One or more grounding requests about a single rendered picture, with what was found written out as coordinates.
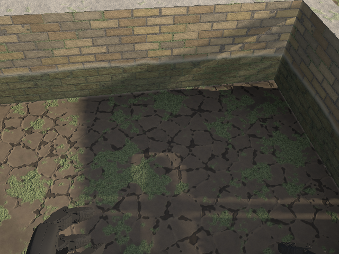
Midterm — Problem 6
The robot left hand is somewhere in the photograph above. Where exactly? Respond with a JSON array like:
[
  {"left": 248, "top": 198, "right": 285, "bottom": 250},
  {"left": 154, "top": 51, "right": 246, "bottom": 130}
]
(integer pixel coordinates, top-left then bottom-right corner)
[{"left": 24, "top": 206, "right": 105, "bottom": 254}]

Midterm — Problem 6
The robot right hand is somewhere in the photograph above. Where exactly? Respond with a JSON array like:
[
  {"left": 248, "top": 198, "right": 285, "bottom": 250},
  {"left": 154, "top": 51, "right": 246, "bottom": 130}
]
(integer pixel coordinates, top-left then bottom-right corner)
[{"left": 278, "top": 242, "right": 327, "bottom": 254}]

